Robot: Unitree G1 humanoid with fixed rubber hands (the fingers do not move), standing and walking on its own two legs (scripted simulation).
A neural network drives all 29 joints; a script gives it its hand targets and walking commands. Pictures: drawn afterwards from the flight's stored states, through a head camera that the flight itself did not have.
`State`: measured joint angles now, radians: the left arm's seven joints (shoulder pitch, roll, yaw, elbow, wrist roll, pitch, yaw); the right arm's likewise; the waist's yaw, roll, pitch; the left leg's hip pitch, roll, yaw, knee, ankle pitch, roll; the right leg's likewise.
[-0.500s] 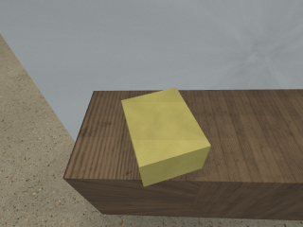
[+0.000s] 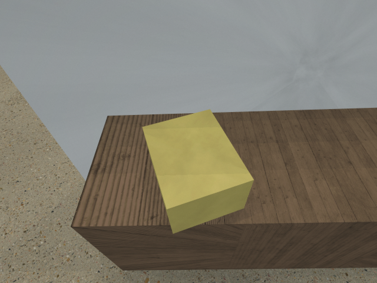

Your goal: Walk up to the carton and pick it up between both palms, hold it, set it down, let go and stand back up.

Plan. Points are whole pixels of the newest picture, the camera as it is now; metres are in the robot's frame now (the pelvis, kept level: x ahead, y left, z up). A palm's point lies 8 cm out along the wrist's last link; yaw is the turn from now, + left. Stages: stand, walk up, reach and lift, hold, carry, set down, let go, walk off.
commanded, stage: stand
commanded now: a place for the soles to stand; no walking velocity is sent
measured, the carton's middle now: (192, 167) +0.44 +0.02 -0.10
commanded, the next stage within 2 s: reach and lift in 0.06 s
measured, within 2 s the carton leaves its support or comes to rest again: neither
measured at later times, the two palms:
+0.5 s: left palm (106, 280) +0.15 +0.22 -0.09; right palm (327, 275) +0.15 -0.27 -0.10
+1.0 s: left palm out of the picture +0.13 +0.21 -0.08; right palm (324, 276) +0.15 -0.25 -0.08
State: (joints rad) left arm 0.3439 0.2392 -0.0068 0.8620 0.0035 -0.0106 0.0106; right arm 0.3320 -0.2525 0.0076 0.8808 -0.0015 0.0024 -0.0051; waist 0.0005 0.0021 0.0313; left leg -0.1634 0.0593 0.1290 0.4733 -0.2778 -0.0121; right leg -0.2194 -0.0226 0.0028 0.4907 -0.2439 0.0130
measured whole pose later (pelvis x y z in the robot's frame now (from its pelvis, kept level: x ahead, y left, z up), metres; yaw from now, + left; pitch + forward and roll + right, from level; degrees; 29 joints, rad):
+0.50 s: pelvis -0.01 -0.02 -0.01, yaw +3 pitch -4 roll +0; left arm 0.11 0.15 0.09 0.48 0.09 0.46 -0.01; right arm 0.09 -0.27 -0.03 0.76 0.02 0.01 0.07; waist -0.03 -0.01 0.09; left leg -0.19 0.07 0.06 0.58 -0.32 -0.04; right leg -0.22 -0.02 -0.05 0.60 -0.30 -0.01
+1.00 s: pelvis -0.01 -0.02 +0.00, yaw +3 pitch -3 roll +0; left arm 0.22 0.16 0.02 0.54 0.00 0.04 0.09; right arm 0.17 -0.22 -0.05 0.81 0.06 -0.26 0.12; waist 0.01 -0.02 0.04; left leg -0.15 0.07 0.07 0.46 -0.25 -0.04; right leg -0.19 -0.02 -0.05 0.48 -0.24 -0.02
